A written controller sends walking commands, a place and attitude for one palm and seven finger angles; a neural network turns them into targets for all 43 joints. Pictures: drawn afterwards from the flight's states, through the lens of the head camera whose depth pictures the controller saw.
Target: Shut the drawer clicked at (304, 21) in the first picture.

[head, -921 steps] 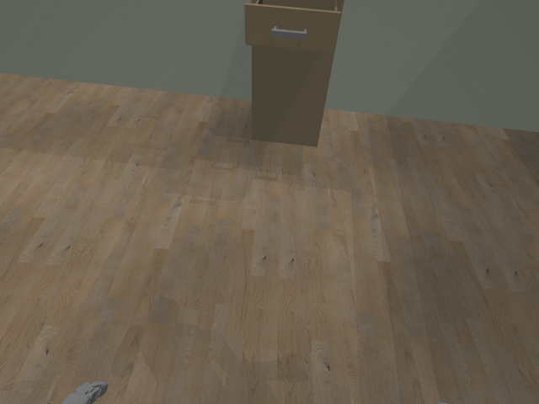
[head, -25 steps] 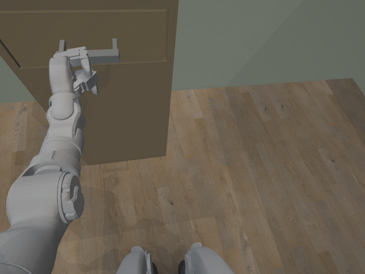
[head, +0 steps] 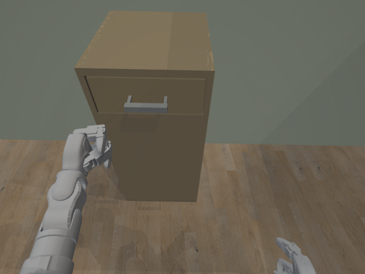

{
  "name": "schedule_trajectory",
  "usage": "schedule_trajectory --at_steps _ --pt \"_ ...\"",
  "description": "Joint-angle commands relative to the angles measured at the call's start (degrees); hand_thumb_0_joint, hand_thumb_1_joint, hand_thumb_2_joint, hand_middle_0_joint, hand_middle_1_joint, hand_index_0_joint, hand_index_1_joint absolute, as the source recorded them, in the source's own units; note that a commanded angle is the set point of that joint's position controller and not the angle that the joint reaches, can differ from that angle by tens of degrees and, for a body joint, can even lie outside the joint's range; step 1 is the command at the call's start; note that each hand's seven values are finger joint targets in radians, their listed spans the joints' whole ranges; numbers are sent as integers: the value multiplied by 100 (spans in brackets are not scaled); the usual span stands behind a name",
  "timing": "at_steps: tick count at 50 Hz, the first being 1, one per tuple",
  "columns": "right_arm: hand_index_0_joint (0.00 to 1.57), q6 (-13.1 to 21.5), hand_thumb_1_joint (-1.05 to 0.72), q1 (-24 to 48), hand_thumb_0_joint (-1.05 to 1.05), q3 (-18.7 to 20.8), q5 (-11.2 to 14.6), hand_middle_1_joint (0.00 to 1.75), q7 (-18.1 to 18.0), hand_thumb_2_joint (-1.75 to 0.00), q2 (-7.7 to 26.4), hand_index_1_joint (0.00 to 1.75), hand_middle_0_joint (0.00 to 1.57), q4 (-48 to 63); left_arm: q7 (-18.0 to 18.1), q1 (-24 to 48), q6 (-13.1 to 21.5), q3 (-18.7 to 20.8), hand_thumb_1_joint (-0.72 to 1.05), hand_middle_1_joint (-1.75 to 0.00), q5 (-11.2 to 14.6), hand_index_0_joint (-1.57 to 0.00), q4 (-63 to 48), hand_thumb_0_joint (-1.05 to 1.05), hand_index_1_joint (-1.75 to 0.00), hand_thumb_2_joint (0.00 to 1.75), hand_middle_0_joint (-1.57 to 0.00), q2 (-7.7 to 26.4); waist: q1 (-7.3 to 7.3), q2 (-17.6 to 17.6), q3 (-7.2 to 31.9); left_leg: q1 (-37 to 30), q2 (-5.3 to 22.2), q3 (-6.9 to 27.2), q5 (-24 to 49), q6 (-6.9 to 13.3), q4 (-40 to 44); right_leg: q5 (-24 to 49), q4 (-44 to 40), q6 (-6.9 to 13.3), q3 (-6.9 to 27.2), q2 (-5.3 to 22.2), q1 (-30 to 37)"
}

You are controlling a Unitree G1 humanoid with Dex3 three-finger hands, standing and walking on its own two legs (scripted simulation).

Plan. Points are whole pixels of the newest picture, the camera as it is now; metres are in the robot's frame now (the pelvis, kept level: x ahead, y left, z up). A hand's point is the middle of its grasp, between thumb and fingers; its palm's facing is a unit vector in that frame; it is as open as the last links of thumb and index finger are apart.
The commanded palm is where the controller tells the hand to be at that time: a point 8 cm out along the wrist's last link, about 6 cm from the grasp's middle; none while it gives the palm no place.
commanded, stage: draw the hand back to the body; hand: left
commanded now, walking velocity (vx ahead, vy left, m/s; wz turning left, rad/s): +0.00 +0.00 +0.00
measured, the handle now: (147, 103) +0.60 +0.14 +0.02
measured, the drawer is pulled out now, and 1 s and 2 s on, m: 0.00 0.00 0.00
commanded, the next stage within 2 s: step back with the hand held close in 0.84 s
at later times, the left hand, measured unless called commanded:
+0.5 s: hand (33, 195) +0.21 +0.24 +0.16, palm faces +0.29 -0.91 -0.28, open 3.2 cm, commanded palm +0.16 +0.29 +0.18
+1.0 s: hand (3, 215) +0.17 +0.25 +0.19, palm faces +0.40 -0.85 -0.35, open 3.2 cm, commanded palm +0.12 +0.29 +0.20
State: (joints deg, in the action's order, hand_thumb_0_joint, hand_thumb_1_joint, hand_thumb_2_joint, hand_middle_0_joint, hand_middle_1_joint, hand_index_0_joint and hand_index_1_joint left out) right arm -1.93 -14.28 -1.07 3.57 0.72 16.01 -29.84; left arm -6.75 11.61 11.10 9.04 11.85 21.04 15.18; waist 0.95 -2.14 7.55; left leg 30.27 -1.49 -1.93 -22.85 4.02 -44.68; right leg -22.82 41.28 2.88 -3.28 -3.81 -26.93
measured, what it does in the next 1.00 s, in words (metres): stands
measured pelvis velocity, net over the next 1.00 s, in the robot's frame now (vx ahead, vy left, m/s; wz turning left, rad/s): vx -0.01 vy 0.01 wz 0.01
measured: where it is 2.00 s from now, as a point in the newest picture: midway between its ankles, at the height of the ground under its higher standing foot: outside the picture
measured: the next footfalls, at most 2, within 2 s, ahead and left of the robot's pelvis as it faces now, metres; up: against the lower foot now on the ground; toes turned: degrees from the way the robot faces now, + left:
none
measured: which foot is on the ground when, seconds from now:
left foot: down 0.00-1.00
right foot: down 0.00-1.00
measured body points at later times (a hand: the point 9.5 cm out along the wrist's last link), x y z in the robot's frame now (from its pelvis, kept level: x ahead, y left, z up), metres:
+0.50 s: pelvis -0.01 +0.02 +0.03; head -0.04 +0.01 +0.48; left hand +0.19 +0.29 +0.18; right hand +0.17 -0.19 -0.05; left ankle -0.01 +0.07 -0.71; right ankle -0.02 -0.09 -0.71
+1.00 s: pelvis -0.01 +0.01 +0.03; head -0.04 +0.00 +0.48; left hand +0.14 +0.29 +0.21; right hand +0.18 -0.20 -0.05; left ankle -0.01 +0.07 -0.71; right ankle -0.02 -0.09 -0.71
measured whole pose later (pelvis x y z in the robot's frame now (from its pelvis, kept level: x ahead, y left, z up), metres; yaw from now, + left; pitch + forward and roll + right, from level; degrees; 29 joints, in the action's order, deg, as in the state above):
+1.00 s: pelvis -0.01 +0.01 +0.03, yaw +0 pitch -5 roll -1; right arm 4.0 -11.9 -3.1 0.5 -3.0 13.3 -34.6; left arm 6.2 -28.9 4.3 14.8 4.2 -27.0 19.1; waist -4.1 -3.3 -0.4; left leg 6.3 -3.1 -2.0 -13.8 4.5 -25.0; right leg -13.7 21.7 2.0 -2.1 -2.8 -3.0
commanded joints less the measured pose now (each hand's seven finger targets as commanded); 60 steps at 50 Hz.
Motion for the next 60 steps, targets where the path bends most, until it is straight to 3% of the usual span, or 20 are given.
schedule_trajectory --at_steps 1,5,7,8,9,12,16,19,32,36,39,42,44,46,48,49,51,53,55,60 --pt "20 81 -90 646 0 154 1 30 -292 -90 516 30 20 810 629 1369 -44 -52 90 -160 -381 -140 -2078 0 -160 90 -140 1023 -1 89 669 -1316 153 380 1417 -123 1103 1690 -1079 -147 564 293 777" --pt "20 84 -90 901 0 45 -17 30 -450 -90 497 30 20 720 962 998 -271 147 90 -160 -528 -140 -2470 0 -160 90 -140 1286 -90 -62 414 -1760 216 505 1081 -119 1598 1134 -1531 -87 567 287 1014" --pt "20 115 -90 986 0 1 -39 30 -502 -90 466 30 20 706 1040 778 -341 131 90 -160 -554 -140 -2752 0 -160 90 -140 1221 -115 61 388 -1999 233 557 1120 -125 1805 1159 -1676 -73 515 285 1236" --pt "20 147 -90 1035 0 -9 -59 30 -513 -90 438 30 20 713 1060 505 -380 65 90 -160 -553 -140 -2905 0 -160 90 -140 1112 -130 -84 303 -2114 248 537 1180 -129 1893 1211 -1720 -60 505 301 1333" --pt "20 171 -90 1046 0 -12 -73 30 -518 -90 457 30 20 696 1071 290 -408 108 90 -160 -545 -140 -3015 0 -160 90 -140 1155 -158 105 304 -2194 271 601 1195 -128 1993 1202 -1804 -58 480 269 1405" --pt "20 253 -90 1125 0 -59 -130 30 -509 -90 431 30 20 674 1125 -287 -444 197 90 -160 -582 -140 -3593 0 -160 90 -140 1168 -229 -166 234 -2536 296 666 1432 -176 2253 1429 -1991 -31 440 272 1656" --pt "20 354 -90 1212 0 -58 -184 30 -472 -90 432 30 20 633 1135 -896 -453 161 90 -160 -619 -140 -4192 0 -160 90 -140 1032 -230 -199 -209 -2642 385 803 1306 -232 2589 1351 -2175 -24 391 251 1761" --pt "20 437 -90 1235 0 -28 -254 30 -445 -90 460 30 20 563 1164 -1630 -451 495 90 -160 -638 -140 -4508 0 -160 90 -140 1225 -328 -155 -332 -2616 400 822 1415 -249 2702 1431 -2263 -7 382 226 1977" --pt "20 739 -90 1125 0 103 -288 30 -328 -90 449 30 20 544 1256 -3639 -308 1330 90 -160 -670 -140 -6264 0 -160 90 -140 1473 -447 -315 -439 -2533 478 876 2004 -414 2609 1657 -2218 -25 391 235 2203" --pt "20 768 -90 1093 0 119 -286 30 -351 -90 453 30 20 453 1257 -3629 -344 1070 90 -160 -709 -140 -5924 0 -160 90 -140 1141 -347 -78 -1064 -2310 490 951 1193 -368 2752 1254 -2256 -41 406 241 1844" --pt "20 780 -90 1077 0 133 -289 30 -411 -90 468 30 20 413 1299 -3499 -359 1048 90 -160 -734 -140 -5752 0 -160 90 -140 1135 -340 2 -1202 -2223 445 910 666 -270 2795 985 -2335 -49 455 256 1752" --pt "20 822 -90 1074 0 126 -306 30 -459 -90 439 30 20 439 1354 -3379 -303 1169 90 -160 -741 -140 -5994 0 -160 90 -140 1284 -406 -54 -750 -2308 391 843 810 -225 2697 1016 -2295 -33 496 303 1977" --pt "20 892 -90 1069 0 110 -322 30 -466 -90 448 30 20 423 1394 -3368 -280 1265 90 -160 -764 -140 -6190 0 -160 90 -140 1417 -452 -358 -511 -2421 382 821 1109 -263 2626 1198 -2267 -14 524 302 2100" --pt "20 938 -90 1059 0 77 -330 30 -465 -90 402 30 20 421 1420 -3430 -285 1237 90 -160 -754 -140 -6309 0 -160 90 -140 1389 -467 -545 -408 -2479 371 815 1440 -301 2583 1403 -2226 6 520 316 2181" --pt "20 964 -90 1070 0 70 -336 30 -452 -90 385 30 20 399 1421 -3560 -299 1258 90 -160 -744 -140 -6250 0 -160 90 -140 1381 -475 -408 -529 -2461 351 737 1678 -307 2520 1512 -2267 12 526 310 2165" --pt "20 868 -90 1084 0 49 -304 30 -456 -90 430 30 20 693 1475 -2527 59 2394 90 -160 -770 -140 -6680 0 -160 90 -140 2421 -282 -638 -1093 -1943 398 860 1022 -84 2530 1510 -2509 -10 1112 503 1793" --pt "20 724 -90 1033 0 151 -382 30 -431 -90 435 30 20 422 1340 -3733 106 1772 90 -160 -747 -140 -5804 0 -160 90 -140 1598 -196 99 -1120 -2032 362 839 1367 -35 2210 1544 -2725 28 1309 767 1385" --pt "20 583 -90 990 0 215 -379 30 -376 -90 476 30 20 459 1254 -4070 108 1435 90 -160 -764 -140 -5604 0 -160 90 -140 1250 -135 126 -946 -2169 426 768 1674 -51 2159 1646 -2658 -36 1203 785 1277" --pt "20 516 -90 958 0 270 -369 30 -364 -90 495 30 20 473 1217 -4314 183 1359 90 -160 -773 -140 -5549 0 -160 90 -140 1172 -128 39 -661 -2207 476 731 2064 -61 2247 2029 -2442 -111 998 744 1415" --pt "20 327 -90 946 0 395 -298 30 -402 -90 463 30 20 677 1295 -4759 265 1791 90 -160 -736 -140 -6038 0 -160 90 -140 1588 -185 215 313 -2231 564 613 3274 -37 2127 3225 -1812 -278 722 686 2029"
